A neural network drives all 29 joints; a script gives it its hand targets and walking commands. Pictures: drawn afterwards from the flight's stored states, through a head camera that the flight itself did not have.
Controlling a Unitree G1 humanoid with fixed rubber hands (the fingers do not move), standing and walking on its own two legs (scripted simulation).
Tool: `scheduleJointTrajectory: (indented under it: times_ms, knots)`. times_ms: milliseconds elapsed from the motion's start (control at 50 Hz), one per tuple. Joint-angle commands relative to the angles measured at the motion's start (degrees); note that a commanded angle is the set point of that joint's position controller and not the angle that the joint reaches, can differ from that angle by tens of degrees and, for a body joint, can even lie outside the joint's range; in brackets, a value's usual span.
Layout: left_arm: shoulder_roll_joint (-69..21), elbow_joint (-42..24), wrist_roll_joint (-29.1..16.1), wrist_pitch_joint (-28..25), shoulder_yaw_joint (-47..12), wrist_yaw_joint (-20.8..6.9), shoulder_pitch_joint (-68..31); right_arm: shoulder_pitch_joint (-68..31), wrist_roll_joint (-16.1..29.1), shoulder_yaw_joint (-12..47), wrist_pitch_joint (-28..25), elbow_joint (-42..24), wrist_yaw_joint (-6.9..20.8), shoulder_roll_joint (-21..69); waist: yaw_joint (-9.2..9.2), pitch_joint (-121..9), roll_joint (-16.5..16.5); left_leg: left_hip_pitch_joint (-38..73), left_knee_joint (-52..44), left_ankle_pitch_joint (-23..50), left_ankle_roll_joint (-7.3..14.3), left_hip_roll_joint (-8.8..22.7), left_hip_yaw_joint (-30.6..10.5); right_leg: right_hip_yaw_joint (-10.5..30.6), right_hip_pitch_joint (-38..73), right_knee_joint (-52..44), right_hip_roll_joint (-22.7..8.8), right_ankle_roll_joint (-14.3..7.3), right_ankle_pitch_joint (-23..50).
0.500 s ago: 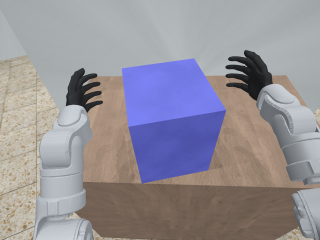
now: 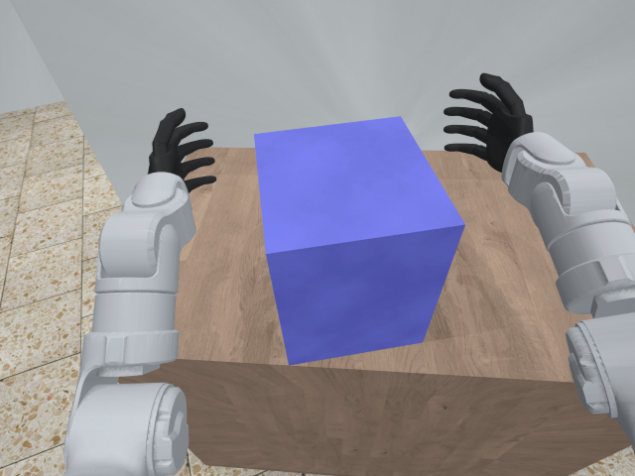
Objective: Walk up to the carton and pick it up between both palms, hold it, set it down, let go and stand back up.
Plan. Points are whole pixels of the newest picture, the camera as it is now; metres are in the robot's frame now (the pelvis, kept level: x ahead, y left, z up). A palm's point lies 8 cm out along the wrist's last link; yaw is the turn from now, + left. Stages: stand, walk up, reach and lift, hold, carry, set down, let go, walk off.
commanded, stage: reach and lift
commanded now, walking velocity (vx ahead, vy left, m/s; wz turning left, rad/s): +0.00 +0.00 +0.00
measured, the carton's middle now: (343, 244) +0.43 +0.01 +0.07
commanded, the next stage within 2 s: none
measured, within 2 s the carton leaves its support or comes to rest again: neither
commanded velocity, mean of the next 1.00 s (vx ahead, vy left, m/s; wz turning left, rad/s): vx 0.00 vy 0.00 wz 0.00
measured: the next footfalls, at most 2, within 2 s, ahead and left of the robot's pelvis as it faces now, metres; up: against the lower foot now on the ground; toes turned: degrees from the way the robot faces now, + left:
none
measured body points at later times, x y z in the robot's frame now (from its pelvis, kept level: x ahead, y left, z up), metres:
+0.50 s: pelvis +0.00 +0.00 +0.00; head +0.03 -0.01 +0.45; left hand +0.41 +0.19 +0.14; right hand +0.46 -0.15 +0.14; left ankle -0.03 +0.16 -0.74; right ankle +0.05 -0.11 -0.74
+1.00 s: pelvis +0.01 +0.00 +0.00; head +0.03 -0.01 +0.45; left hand +0.41 +0.16 +0.13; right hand +0.46 -0.13 +0.13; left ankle -0.03 +0.16 -0.74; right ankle +0.05 -0.11 -0.74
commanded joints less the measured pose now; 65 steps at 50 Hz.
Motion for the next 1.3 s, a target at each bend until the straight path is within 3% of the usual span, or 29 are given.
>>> scheduleJointTrajectory:
  times_ms: [0,20,60,100,120,140,160,280,320,400,420,440,480,560,680,720,800,820,840,860,900,1060,1100,1140,1160,1180,1200,1220,1280]
  knots:
    - [2.88,0.18,4.81,-6.36,0.09,-0.84,-16.32,-18.08,-2.91,-3.5,-5.55,-1.34,0.04,-5.65,1.56,-28.81,-1.08,-5.55,-4.6,18.28,-0.95,-3.97,1.93,0.53,25.02,-5.68,4.03,0.43,15.72]
    - [2.68,-1.18,4.22,-7.08,-0.22,-1.0,-15.23,-17.11,-3.92,-3.95,-6.23,-2.38,-0.12,-5.97,0.8,-29.88,-2.09,-5.34,-4.51,19.57,-1.18,-3.99,1.95,-0.05,24.99,-5.41,4.11,0.51,17.89]
    - [2.51,-1.19,4.35,-8.78,-1.52,-1.4,-16.57,-18.52,-5.38,-6.39,-7.89,-4.75,-0.6,-6.59,-0.3,-29.9,-0.17,-6.5,-4.65,18.05,-1.23,-4.15,1.78,-0.03,24.38,-5.29,4.22,0.37,16.23]
    - [2.13,-1.24,4.17,-10.43,-1.77,-1.16,-15.87,-17.81,-6.04,-5.88,-9.44,-6.33,-0.64,-4.89,0.98,-29.49,-1.27,-5.66,-4.61,17.46,-0.73,-3.97,1.86,-0.04,23.7,-5.49,4.52,0.42,14.16]
    - [1.89,0.96,3.77,-11.16,-2.14,-0.92,-17.82,-19.59,-7.22,-7.08,-9.86,-5.41,-0.88,-4.71,0.32,-28.5,-1.43,-6.85,-4.36,15.18,-0.8,-4.17,1.71,-0.2,21.57,-5.26,4.53,0.61,12.21]
    - [3.06,2.17,2.69,-12.23,-1.83,-0.71,-19.53,-21.8,-7.56,-6.95,-10.36,-7.14,-0.64,-4.83,1.71,-29.02,-2.17,-9.36,-4.94,11.67,-0.18,-4.15,1.96,-0.07,20.87,-5.09,4.15,0.53,9.24]
    - [2.5,0.34,3.11,-12.72,-2.31,-0.48,-18.62,-21.0,-8.87,-7.83,-11.01,-7.94,-0.79,-4.45,0.32,-30.12,-2.07,-9.35,-4.89,11.49,0.16,-4.17,1.81,-0.55,21.56,-4.94,3.71,0.69,9.49]
    - [1.45,9.48,3.17,-16.3,-2.19,0.77,-20.89,-21.6,-9.8,-5.98,-12.05,-1.43,-0.54,-1.63,2.66,-27.44,-1.74,-10.84,-5.73,7.42,0.5,-3.63,1.59,-0.61,17.7,-5.09,3.77,0.31,4.82]
    - [0.82,9.6,3.8,-17.21,-1.39,1.05,-18.46,-18.52,-10.08,-6.17,-12.3,0.95,-0.58,-1.2,1.97,-28.18,-3.26,-9.93,-5.36,10.3,0.53,-3.5,1.56,-0.48,18.12,-5.33,3.84,0.33,8.08]
    - [-2.38,10.25,5.51,-19.06,-2.85,0.23,-15.62,-15.64,-9.37,-4.53,-13.92,5.03,-1.37,0.63,1.44,-27.6,0.04,-6.93,-4.05,17.13,-1.1,-3.49,1.3,-0.68,18.91,-5.21,4.12,0.13,13.29]
    - [-2.95,11.41,5.68,-19.43,-2.52,0.01,-13.26,-14.5,-9.44,-4.34,-14.6,5.29,-1.5,1.08,1.43,-27.02,-0.6,-6.72,-3.42,18.33,-1.25,-3.6,1.6,-0.78,18.49,-5.14,4.33,-0.03,13.98]
    - [-1.93,13.04,6.63,-19.69,-1.33,-0.26,-11.66,-13.63,-9.11,-3.69,-14.99,4.86,-1.84,0.99,1.66,-25.92,-2.57,-7.77,-3.44,17.21,-0.73,-3.92,1.84,-0.36,19.95,-5.44,4.23,0.46,14.46]
    - [-1.09,8.91,6.56,-22.26,-0.47,-0.21,-13.83,-15.41,-9.13,-3.85,-16.53,1.37,-1.99,1.58,2.36,-28.8,-2.33,-8.53,-3.9,16.85,-0.13,-4.22,2.15,-0.31,21.19,-4.98,3.96,0.58,14.85]
    - [-3.37,11.88,6.38,-24.19,-2.04,0.58,-15.79,-18.17,-9.46,-3.46,-18.01,2.33,-2.71,2.44,2.79,-29.26,-1.48,-8.62,-3.5,17.26,-0.64,-4.02,1.95,-0.45,20.37,-5.21,4.12,0.37,14.0]
    - [-5.12,11.89,6.66,-24.29,-2.77,1.25,-16.41,-17.84,-8.96,-3.83,-17.73,3.4,-3.88,4.22,1.5,-28.52,-0.89,-6.37,-2.97,17.23,-0.99,-4.18,2.0,-0.52,18.23,-6.21,4.61,0.29,13.0]
    - [-5.36,12.8,7.42,-24.1,-1.61,1.32,-17.27,-19.61,-9.1,-2.69,-16.97,5.12,-3.98,5.5,2.85,-26.48,-1.86,-6.87,-3.38,15.8,-0.38,-4.18,2.16,-0.22,17.84,-6.48,4.48,0.45,10.91]
    - [-7.65,10.63,7.64,-24.3,-2.66,1.96,-17.78,-19.37,-9.4,-2.89,-17.68,4.54,-5.02,6.39,1.41,-28.3,-0.96,-5.06,-2.36,17.85,-0.97,-3.97,1.62,-0.78,16.81,-6.34,4.68,0.31,12.43]
    - [-8.16,11.94,7.51,-24.83,-2.33,1.95,-18.84,-20.88,-8.6,-1.59,-17.78,3.7,-5.26,8.65,3.21,-29.1,-0.58,-5.8,-1.94,18.56,-0.7,-4.28,2.01,-0.15,17.72,-6.21,4.4,0.36,13.45]
    - [-8.43,11.63,8.2,-24.51,-1.63,2.08,-16.94,-19.21,-8.18,-0.92,-17.48,5.1,-5.36,8.37,2.82,-27.39,-1.5,-5.44,-2.23,19.37,-0.8,-3.99,2.03,-0.26,18.19,-5.88,4.8,0.24,14.52]
    - [-8.61,11.4,8.47,-24.72,-1.55,2.14,-18.11,-20.96,-8.35,-0.63,-18.02,3.54,-5.73,9.14,4.06,-28.37,-1.37,-6.12,-2.09,20.16,-0.82,-4.0,2.4,-0.11,19.31,-5.73,4.55,0.46,15.62]
    - [-8.89,12.85,8.7,-24.3,-1.78,2.43,-18.44,-22.03,-8.41,-1.5,-17.98,4.04,-6.39,8.01,2.52,-26.72,-1.45,-6.37,-1.91,18.91,-0.97,-4.0,1.98,-0.27,18.48,-5.89,4.96,0.8,14.42]
    - [-10.61,13.25,10.17,-24.63,-0.38,3.23,-18.72,-21.19,-8.36,-0.43,-17.17,5.7,-7.8,11.39,3.77,-25.55,-1.67,-5.58,-2.21,17.68,-0.71,-3.84,2.28,-0.2,18.13,-6.63,4.74,0.67,12.03]
    - [-11.14,12.38,9.19,-25.09,-2.0,3.31,-20.35,-21.24,-8.52,-1.24,-17.55,4.65,-8.24,11.63,2.24,-26.19,-0.08,-5.77,-1.85,17.48,-1.14,-3.72,2.35,-0.42,17.53,-6.51,4.66,0.36,12.62]
    - [-10.96,12.07,9.3,-25.49,-1.45,3.34,-20.8,-21.89,-9.14,-0.97,-17.48,3.86,-8.62,11.86,2.26,-26.47,-1.12,-5.19,-1.66,17.04,-0.5,-3.84,2.42,-0.11,17.43,-6.54,4.4,0.84,12.26]
    - [-10.56,12.71,8.84,-25.65,-1.23,3.19,-21.17,-22.5,-8.22,-0.29,-17.45,2.93,-8.69,12.29,3.32,-27.0,-1.39,-5.86,-1.55,16.64,-0.24,-3.93,2.75,-0.15,17.26,-6.04,4.36,0.91,11.44]
    - [-11.51,13.9,8.62,-25.49,-1.82,3.14,-20.33,-22.76,-8.43,0.0,-17.31,3.42,-8.76,13.05,2.48,-26.05,-2.0,-6.02,-1.82,16.19,-0.01,-3.97,2.46,-0.05,16.89,-6.24,4.46,0.86,11.94]
    - [-11.67,14.12,9.62,-25.42,-1.38,3.1,-21.09,-23.15,-8.21,0.68,-16.96,3.86,-8.75,13.88,3.5,-25.88,-0.94,-6.54,-1.73,16.08,-0.01,-4.06,2.73,0.34,17.96,-5.79,4.04,0.99,12.06]
    - [-12.17,13.04,9.13,-25.66,-2.29,3.17,-21.2,-22.58,-8.48,-0.73,-17.22,4.42,-8.85,12.64,2.16,-27.28,-0.05,-5.39,-1.61,16.75,-0.76,-3.95,2.37,-0.42,17.41,-5.93,4.55,0.83,11.78]
    - [-13.05,13.94,8.75,-25.21,-2.59,3.39,-21.21,-23.27,-7.87,-0.43,-16.88,3.67,-9.07,13.4,2.16,-26.21,-0.42,-4.65,-1.31,17.7,-0.65,-3.61,2.28,-0.38,15.94,-6.34,4.96,0.84,11.55]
